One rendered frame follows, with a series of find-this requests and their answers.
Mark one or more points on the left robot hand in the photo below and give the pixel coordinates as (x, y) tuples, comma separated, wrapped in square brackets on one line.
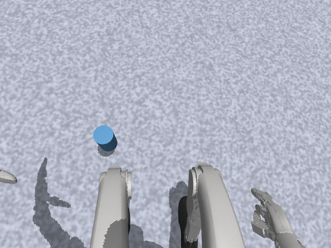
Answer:
[(7, 177)]

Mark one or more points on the right robot hand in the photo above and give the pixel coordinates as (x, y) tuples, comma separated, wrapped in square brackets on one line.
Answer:
[(276, 221)]

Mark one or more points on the right robot arm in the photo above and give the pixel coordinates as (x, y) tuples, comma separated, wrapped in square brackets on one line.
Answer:
[(288, 240)]

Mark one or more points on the can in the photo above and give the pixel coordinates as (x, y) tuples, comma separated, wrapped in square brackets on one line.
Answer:
[(105, 138)]

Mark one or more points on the right robot foot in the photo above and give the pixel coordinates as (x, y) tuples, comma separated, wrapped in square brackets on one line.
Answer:
[(182, 219)]

